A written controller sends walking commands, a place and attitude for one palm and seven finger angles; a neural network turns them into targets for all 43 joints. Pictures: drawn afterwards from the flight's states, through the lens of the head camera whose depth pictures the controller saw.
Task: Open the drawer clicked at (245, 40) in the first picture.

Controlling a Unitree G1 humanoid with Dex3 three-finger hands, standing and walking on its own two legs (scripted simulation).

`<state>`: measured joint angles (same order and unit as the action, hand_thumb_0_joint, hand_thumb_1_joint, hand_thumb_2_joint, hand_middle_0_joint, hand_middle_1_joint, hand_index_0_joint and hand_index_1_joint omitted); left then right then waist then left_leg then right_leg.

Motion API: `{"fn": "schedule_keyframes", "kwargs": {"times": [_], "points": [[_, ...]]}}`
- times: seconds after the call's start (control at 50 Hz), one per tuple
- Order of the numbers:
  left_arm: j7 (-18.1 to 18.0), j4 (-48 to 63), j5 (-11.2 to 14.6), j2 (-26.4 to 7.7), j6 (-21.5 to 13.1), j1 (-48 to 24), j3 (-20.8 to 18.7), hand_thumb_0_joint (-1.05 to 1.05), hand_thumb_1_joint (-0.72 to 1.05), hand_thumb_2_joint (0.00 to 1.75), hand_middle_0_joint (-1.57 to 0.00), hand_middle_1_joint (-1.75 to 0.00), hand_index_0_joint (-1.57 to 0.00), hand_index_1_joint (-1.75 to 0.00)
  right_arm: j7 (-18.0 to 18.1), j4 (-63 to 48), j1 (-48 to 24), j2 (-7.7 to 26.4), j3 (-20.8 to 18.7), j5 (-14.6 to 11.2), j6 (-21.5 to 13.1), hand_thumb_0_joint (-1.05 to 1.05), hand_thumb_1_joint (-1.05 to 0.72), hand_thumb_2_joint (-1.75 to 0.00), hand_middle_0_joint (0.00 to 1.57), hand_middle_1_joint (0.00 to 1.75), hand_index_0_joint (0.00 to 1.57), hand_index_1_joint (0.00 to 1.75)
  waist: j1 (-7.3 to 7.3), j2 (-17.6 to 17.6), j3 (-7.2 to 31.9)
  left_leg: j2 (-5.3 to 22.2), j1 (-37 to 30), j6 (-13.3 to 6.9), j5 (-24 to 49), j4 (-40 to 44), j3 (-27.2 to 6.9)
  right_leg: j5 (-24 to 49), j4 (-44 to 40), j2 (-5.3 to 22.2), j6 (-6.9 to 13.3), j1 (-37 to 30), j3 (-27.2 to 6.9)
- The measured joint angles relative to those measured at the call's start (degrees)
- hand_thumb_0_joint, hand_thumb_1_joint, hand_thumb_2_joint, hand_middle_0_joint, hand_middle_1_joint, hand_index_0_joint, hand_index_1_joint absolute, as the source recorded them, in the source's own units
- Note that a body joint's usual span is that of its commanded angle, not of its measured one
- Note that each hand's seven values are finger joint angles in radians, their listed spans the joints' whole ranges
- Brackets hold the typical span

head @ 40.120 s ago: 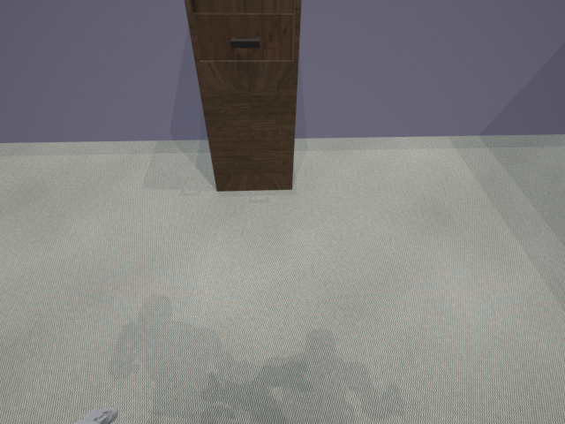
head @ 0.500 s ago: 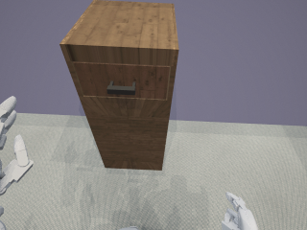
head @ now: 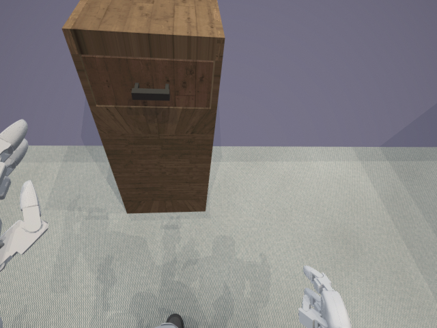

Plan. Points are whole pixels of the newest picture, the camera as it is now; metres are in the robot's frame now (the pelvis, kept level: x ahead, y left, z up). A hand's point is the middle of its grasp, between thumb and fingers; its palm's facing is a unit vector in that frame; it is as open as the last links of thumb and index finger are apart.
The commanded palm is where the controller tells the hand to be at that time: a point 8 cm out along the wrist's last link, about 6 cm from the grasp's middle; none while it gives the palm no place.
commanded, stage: stop stepping back and stand still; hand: left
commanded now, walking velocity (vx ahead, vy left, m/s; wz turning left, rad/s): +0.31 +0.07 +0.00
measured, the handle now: (151, 90) +0.72 +0.22 +0.00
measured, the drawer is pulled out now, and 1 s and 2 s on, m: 0.00 0.00 0.00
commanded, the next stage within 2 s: let the arm hang, fingers relaxed in 1.40 s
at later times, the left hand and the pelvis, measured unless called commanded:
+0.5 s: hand out of the picture +0.08 +0.20 +0.17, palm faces +0.37 -0.81 -0.44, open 7.4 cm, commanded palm +0.02 +0.25 +0.19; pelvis -0.10 -0.03 +0.00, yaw +1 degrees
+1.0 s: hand out of the picture +0.10 +0.23 +0.18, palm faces +0.37 -0.77 -0.51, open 7.4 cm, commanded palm +0.03 +0.27 +0.19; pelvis -0.09 -0.01 +0.00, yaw +2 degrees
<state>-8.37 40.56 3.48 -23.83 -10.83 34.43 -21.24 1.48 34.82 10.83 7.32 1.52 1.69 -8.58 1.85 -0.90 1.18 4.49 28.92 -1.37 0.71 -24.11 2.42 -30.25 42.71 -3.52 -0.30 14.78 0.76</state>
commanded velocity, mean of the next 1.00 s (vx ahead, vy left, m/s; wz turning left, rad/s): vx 0.17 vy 0.05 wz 0.00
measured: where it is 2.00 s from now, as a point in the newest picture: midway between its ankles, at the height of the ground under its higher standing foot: outside the picture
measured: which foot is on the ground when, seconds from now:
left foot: down 0.00-0.06, up 0.08-0.30, down 0.32-0.54, up 0.56-0.82, down 0.84-1.00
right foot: up 0.00-0.04, down 0.06-1.00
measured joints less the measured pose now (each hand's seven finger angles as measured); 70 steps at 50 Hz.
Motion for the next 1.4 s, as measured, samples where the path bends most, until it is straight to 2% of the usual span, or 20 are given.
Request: {"fn": "schedule_keyframes", "kwargs": {"times": [0.06,0.12,0.18,0.24,0.32,0.34,0.4,0.46,0.52,0.58,0.62,0.66,0.78,0.84,0.92,0.98,1.04,1.14,1.28,1.4], "points": [[0.52,-0.13,0.73,-3.09,-0.23,1.57,-2.64,0.02,0.89,0.90,-0.21,-0.30,-0.21,-0.31,-0.14,-1.24,0.09,-0.14,0.39,-0.43,0.88,0.01,-0.90,-0.90,0.20,0.30,0.20,0.31,0.81,-1.29,0.21,-1.62,3.24,1.44,-0.41,0.12,0.28,4.65,-14.55,1.16,2.32,-6.55,1.87],[1.27,-0.75,0.99,-2.89,-0.39,4.56,-2.16,0.02,0.88,0.90,-0.21,-0.30,-0.21,-0.31,0.11,1.07,0.88,1.97,-0.07,-1.08,3.31,0.01,-0.90,-0.90,0.20,0.30,0.20,0.31,-0.27,0.73,0.07,-3.20,6.74,3.14,-15.54,-17.60,-3.01,7.69,-14.12,0.49,3.32,-5.68,2.32],[0.91,-1.66,0.21,-1.86,-0.65,8.37,-2.88,0.01,0.88,0.90,-0.21,-0.30,-0.22,-0.31,0.74,3.31,4.83,3.41,-1.00,-1.96,4.97,0.01,-0.90,-0.90,0.20,0.30,0.20,0.30,-1.88,-0.23,3.96,-5.41,5.04,3.08,-18.07,-30.65,-2.02,8.65,-15.84,1.74,3.00,-5.80,1.06],[0.02,-5.41,-0.74,0.35,-1.09,6.52,-2.46,0.01,0.88,0.90,-0.21,-0.30,-0.22,-0.31,2.10,3.96,7.57,5.19,-1.95,-2.26,4.83,0.01,-0.90,-0.90,0.20,0.30,0.20,0.30,-2.49,-0.46,5.72,-5.05,-2.10,1.85,-19.39,-25.08,0.17,9.85,-17.15,2.63,2.89,-6.18,1.17],[-1.07,-10.72,-1.48,3.95,-0.36,0.42,0.42,0.01,0.88,0.90,-0.21,-0.30,-0.21,-0.31,2.90,3.87,7.98,8.02,-3.15,-2.04,3.68,0.01,-0.90,-0.90,0.20,0.30,0.20,0.30,-2.13,0.63,5.05,-4.19,-13.60,-0.75,-17.47,-6.89,1.10,8.72,-13.57,3.15,2.35,-4.74,2.97],[-1.28,-11.43,-1.49,4.45,-0.06,-0.78,1.01,0.01,0.88,0.90,-0.21,-0.30,-0.21,-0.31,2.96,3.80,7.21,8.19,-3.48,-1.96,3.60,0.01,-0.90,-0.90,0.20,0.30,0.20,0.30,-1.71,0.21,4.38,-4.60,-14.65,-0.10,-18.21,-4.80,1.22,7.84,-11.32,3.76,2.13,-3.75,3.20],[-1.52,-11.67,-1.63,4.62,1.12,-1.84,2.06,0.01,0.89,0.90,-0.21,-0.30,-0.21,-0.31,2.63,2.21,4.43,7.45,-3.35,-1.93,3.18,0.01,-0.90,-0.90,0.20,0.30,0.20,0.30,-1.05,-1.53,2.04,-5.59,-14.31,0.14,-17.48,-6.45,2.30,8.02,-5.10,4.97,0.76,-0.99,1.54],[-1.21,-8.49,-1.79,2.34,1.68,0.45,1.85,0.02,0.89,0.90,-0.21,-0.30,-0.21,-0.31,2.29,0.17,2.93,5.45,-2.17,-1.66,1.57,0.01,-0.90,-0.90,0.20,0.30,0.20,0.30,-0.10,-2.27,1.42,-5.09,-13.60,0.36,-17.04,-7.66,2.87,5.75,-4.51,4.76,0.41,0.57,1.62],[-0.89,-6.13,-2.14,0.42,0.71,1.56,1.35,0.02,0.89,0.90,-0.21,-0.30,-0.21,-0.31,2.13,-0.99,2.65,3.99,-1.18,-1.69,0.96,0.01,-0.90,-0.90,0.20,0.30,0.20,0.30,0.29,-0.65,0.89,-3.42,-12.18,0.89,-17.93,-10.02,1.62,9.85,-6.88,3.20,2.47,0.04,3.34],[-0.80,-5.59,-2.48,0.06,-1.09,1.72,0.61,0.02,0.88,0.90,-0.21,-0.30,-0.22,-0.31,1.69,-0.40,3.17,3.31,-1.18,-1.59,2.20,0.01,-0.90,-0.90,0.20,0.30,0.20,0.30,-1.16,0.44,1.83,-3.49,-7.10,0.82,-25.17,-21.32,-0.49,10.76,-8.58,2.13,4.51,0.41,3.95],[-0.55,-6.91,-2.54,1.62,-2.39,1.18,0.33,0.01,0.88,0.90,-0.21,-0.30,-0.22,-0.31,1.22,0.96,3.18,3.49,-1.27,-1.37,3.30,0.01,-0.90,-0.90,0.20,0.30,0.20,0.30,-2.45,0.29,2.10,-4.31,-3.10,1.12,-25.22,-31.69,-1.05,12.26,-10.94,2.28,4.61,-0.04,3.27],[-0.49,-8.92,-2.51,3.17,-2.96,0.94,0.13,0.01,0.88,0.90,-0.21,-0.30,-0.22,-0.31,1.16,1.63,3.52,3.78,-1.29,-1.14,4.14,0.01,-0.90,-0.90,0.20,0.30,0.20,0.30,-2.77,0.05,2.29,-4.10,-1.08,1.28,-22.59,-34.55,-0.56,14.02,-13.89,2.78,4.28,-0.94,2.79],[-0.98,-11.17,-2.70,4.95,-1.10,0.25,2.57,0.01,0.89,0.90,-0.21,-0.30,-0.21,-0.31,2.29,1.38,4.49,5.08,-1.80,-1.08,4.07,0.01,-0.90,-0.90,0.20,0.30,0.20,0.30,-2.10,-0.55,0.08,-1.91,-6.28,0.36,-18.25,-15.11,1.59,15.08,-16.65,4.36,3.00,-2.52,3.31],[-1.25,-6.93,-2.32,4.55,-0.26,1.56,3.44,0.02,0.89,0.90,-0.21,-0.30,-0.21,-0.31,2.73,0.01,4.51,6.42,-2.43,-1.05,3.16,0.01,-0.90,-0.90,0.20,0.30,0.20,0.30,-1.82,0.79,-1.59,-1.11,-11.95,0.07,-13.49,-4.08,0.32,12.67,-12.78,3.46,2.10,-1.62,3.83],[-1.50,-3.90,-2.08,0.25,-0.61,1.35,0.45,0.02,0.88,0.90,-0.21,-0.30,-0.21,-0.31,2.41,-0.16,2.51,4.03,-2.54,-1.31,2.39,0.01,-0.90,-0.90,0.20,0.30,0.20,0.30,-1.77,-2.26,-3.58,-2.50,-11.80,2.37,-14.27,-6.72,1.51,6.51,-4.74,4.36,0.47,1.46,1.52],[-1.49,-3.57,-2.04,-1.29,-0.58,1.84,-1.70,0.02,0.88,0.90,-0.21,-0.30,-0.21,-0.31,1.71,-0.80,1.61,2.65,-1.41,-1.75,1.75,0.01,-0.90,-0.90,0.20,0.30,0.20,0.30,-1.02,-1.67,-3.96,-2.14,-11.82,2.81,-15.46,-7.84,1.23,11.15,-7.87,3.67,1.18,0.39,2.41],[-0.97,-4.16,-1.80,-0.20,-0.77,2.55,-1.36,0.02,0.89,0.90,-0.21,-0.30,-0.21,-0.31,0.75,-0.54,0.82,2.50,-0.76,-2.22,2.22,0.01,-0.90,-0.90,0.20,0.30,0.20,0.30,-0.44,1.39,-3.61,-0.64,-11.26,3.02,-16.32,-9.20,-0.01,11.85,-10.91,1.93,3.04,-1.34,3.44],[-0.40,-5.24,-1.56,2.00,-0.91,4.31,0.21,0.01,0.88,0.90,-0.21,-0.30,-0.22,-0.31,0.46,-0.38,0.36,3.27,-0.74,-2.50,4.08,0.01,-0.90,-0.90,0.20,0.30,0.20,0.30,-1.01,2.88,-2.84,-1.84,-11.37,2.08,-17.20,-10.05,-1.20,12.21,-13.13,1.40,2.70,-2.55,2.73],[-0.47,-7.73,-1.61,1.79,1.18,2.69,0.49,0.01,0.88,0.90,-0.21,-0.30,-0.22,-0.31,1.78,-0.73,0.67,3.33,-0.77,-2.32,4.68,0.01,-0.90,-0.90,0.20,0.30,0.20,0.30,-2.04,-0.15,-2.71,-3.58,-14.69,1.14,-15.71,-4.64,0.12,12.54,-14.58,3.00,1.29,-3.87,1.56],[-0.33,-5.20,-1.71,1.57,0.74,1.72,1.23,0.02,0.89,0.90,-0.21,-0.30,-0.21,-0.31,1.54,-1.91,-0.34,3.54,-0.59,-2.24,3.42,0.01,-0.90,-0.90,0.20,0.30,0.20,0.30,-1.68,-0.28,-3.26,-3.25,-14.05,1.05,-14.80,-4.13,-0.12,14.27,-16.69,2.62,1.23,-4.01,1.80]]}}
